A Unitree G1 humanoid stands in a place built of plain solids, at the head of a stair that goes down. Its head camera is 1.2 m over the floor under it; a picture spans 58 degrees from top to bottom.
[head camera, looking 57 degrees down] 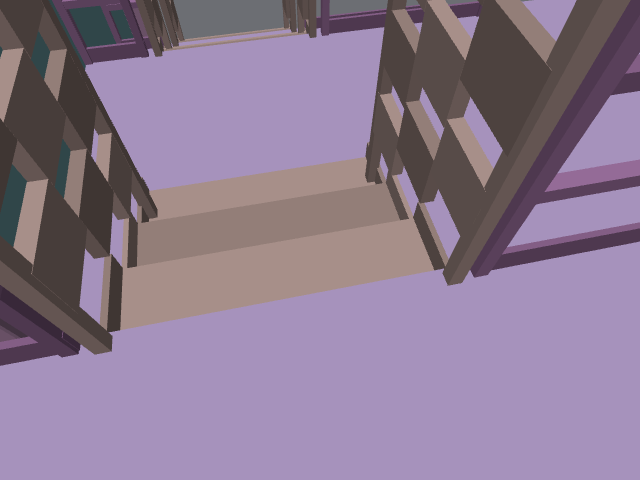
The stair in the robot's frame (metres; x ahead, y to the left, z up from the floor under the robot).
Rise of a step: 0.14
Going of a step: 0.30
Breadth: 1.12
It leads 12 degrees to the left of straight ahead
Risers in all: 4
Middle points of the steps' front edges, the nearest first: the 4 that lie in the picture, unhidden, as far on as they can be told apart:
0.57 0.11 0.00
0.86 0.17 -0.14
1.15 0.23 -0.28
1.45 0.30 -0.42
